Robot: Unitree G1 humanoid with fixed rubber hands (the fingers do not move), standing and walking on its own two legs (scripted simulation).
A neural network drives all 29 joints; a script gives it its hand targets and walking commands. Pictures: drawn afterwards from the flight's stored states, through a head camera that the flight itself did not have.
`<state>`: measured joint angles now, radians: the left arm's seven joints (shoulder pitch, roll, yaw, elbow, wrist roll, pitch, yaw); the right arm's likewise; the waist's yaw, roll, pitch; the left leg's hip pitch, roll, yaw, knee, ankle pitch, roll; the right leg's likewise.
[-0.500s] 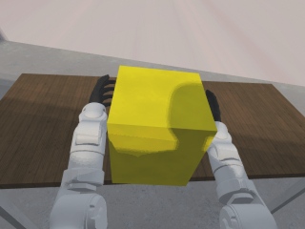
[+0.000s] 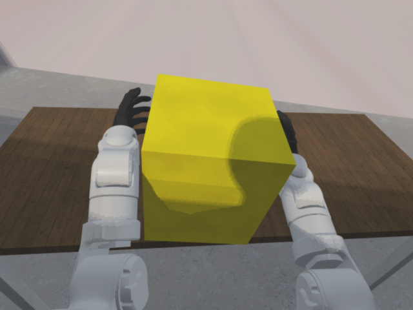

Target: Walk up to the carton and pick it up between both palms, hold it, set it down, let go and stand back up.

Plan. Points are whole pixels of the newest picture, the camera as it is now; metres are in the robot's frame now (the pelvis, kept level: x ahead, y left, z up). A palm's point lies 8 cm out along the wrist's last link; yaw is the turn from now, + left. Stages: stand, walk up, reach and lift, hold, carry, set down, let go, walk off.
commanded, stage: reach and lift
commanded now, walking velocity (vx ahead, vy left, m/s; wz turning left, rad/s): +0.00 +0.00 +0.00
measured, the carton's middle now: (205, 165) +0.36 -0.02 +0.14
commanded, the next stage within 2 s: hold in 0.96 s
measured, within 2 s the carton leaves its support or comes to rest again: neither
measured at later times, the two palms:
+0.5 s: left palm (120, 125) +0.39 +0.13 +0.22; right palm (283, 148) +0.36 -0.17 +0.18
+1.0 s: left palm (120, 120) +0.38 +0.13 +0.23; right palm (284, 146) +0.36 -0.17 +0.19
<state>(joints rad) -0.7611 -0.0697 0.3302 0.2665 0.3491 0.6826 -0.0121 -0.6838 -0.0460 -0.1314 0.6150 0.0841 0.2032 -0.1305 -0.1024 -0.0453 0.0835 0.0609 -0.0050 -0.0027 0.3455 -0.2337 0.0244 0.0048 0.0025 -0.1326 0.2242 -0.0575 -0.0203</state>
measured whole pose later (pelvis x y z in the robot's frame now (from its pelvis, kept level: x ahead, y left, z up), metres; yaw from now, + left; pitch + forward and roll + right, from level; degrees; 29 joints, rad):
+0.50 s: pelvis +0.00 +0.00 +0.00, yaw +0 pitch -10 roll -1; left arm -0.77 -0.06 0.33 0.21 0.36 0.73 -0.04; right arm -0.69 -0.04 -0.12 0.57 0.10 0.24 -0.15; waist -0.11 -0.05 0.09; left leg 0.07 -0.01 -0.01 0.35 -0.24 0.03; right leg 0.02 0.00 -0.14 0.23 -0.07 -0.02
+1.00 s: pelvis +0.00 +0.00 +0.00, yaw +0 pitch -11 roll -1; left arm -0.79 -0.06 0.32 0.20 0.38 0.77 -0.03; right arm -0.71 -0.05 -0.12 0.58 0.11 0.25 -0.14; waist -0.11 -0.05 0.09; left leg 0.09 -0.01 0.00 0.36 -0.25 0.03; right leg 0.03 0.00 -0.13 0.23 -0.07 -0.02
